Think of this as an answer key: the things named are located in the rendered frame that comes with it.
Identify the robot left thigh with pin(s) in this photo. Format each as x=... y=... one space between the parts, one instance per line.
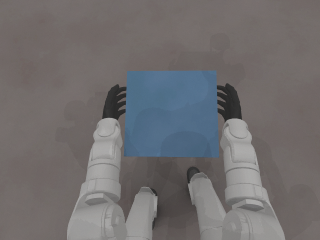
x=139 y=223

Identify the robot right upper arm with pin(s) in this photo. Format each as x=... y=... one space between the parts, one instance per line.
x=243 y=224

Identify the left robot hand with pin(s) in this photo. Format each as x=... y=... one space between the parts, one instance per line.
x=112 y=106

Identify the robot left upper arm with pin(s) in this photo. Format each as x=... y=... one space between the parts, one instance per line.
x=103 y=221

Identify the robot right foot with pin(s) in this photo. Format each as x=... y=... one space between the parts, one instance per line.
x=191 y=172

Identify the carton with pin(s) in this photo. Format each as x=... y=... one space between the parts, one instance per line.
x=171 y=114

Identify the left robot forearm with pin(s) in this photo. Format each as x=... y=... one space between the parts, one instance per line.
x=104 y=165

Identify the right robot forearm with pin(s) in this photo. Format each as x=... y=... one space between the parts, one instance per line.
x=243 y=182

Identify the right robot hand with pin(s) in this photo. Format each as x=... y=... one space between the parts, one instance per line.
x=232 y=108

